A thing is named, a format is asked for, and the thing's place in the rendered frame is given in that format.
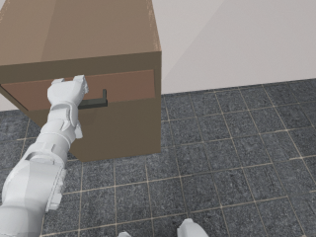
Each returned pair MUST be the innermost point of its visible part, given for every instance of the right robot thigh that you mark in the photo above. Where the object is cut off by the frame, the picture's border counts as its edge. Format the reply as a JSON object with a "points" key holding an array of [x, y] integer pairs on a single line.
{"points": [[190, 229]]}

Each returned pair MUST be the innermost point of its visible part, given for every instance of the drawer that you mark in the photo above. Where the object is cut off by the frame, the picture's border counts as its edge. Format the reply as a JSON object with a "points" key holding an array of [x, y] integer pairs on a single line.
{"points": [[121, 86]]}

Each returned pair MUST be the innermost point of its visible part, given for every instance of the cabinet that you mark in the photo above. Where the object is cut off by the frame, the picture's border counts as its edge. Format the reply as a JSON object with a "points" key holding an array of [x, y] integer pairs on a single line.
{"points": [[54, 39]]}

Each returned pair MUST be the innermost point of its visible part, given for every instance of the robot left forearm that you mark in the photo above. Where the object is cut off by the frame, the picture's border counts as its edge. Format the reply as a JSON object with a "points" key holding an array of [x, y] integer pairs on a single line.
{"points": [[54, 140]]}

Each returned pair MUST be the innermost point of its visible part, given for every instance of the handle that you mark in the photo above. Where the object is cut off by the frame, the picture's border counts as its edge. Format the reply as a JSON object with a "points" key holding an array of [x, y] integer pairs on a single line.
{"points": [[94, 103]]}

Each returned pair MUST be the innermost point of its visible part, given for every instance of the left robot hand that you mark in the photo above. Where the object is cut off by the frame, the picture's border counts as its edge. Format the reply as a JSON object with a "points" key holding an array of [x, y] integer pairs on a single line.
{"points": [[69, 91]]}

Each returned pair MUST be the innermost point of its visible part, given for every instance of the left robot upper arm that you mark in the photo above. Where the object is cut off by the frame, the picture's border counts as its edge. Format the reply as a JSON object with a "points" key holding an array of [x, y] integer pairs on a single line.
{"points": [[35, 189]]}

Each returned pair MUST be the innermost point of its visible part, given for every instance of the robot right shin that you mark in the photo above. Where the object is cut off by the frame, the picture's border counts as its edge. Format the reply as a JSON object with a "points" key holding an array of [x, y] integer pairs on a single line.
{"points": [[188, 220]]}

